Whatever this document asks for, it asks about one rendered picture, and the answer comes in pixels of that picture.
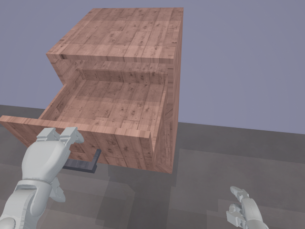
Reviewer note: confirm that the right robot forearm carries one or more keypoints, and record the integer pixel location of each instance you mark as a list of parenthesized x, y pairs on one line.
[(255, 224)]

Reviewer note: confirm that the left robot hand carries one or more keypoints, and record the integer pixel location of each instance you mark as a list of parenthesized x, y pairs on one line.
[(45, 158)]

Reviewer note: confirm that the cabinet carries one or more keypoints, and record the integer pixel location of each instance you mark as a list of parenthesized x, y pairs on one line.
[(130, 39)]

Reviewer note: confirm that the drawer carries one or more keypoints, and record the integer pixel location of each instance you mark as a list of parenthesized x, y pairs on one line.
[(119, 112)]

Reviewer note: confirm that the handle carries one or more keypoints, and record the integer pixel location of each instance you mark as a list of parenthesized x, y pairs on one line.
[(83, 166)]

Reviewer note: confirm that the right robot hand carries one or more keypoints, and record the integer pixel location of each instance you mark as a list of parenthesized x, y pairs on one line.
[(238, 215)]

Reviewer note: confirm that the left robot forearm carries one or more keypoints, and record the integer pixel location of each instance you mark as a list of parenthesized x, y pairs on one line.
[(26, 204)]

